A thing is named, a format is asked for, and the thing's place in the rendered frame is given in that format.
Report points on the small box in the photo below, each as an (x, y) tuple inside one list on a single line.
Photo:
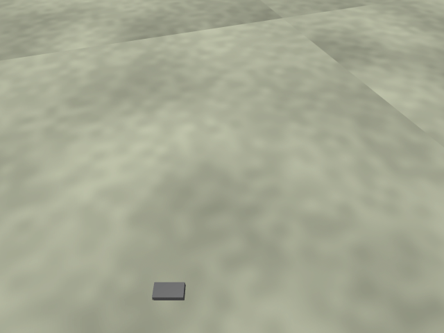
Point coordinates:
[(169, 291)]

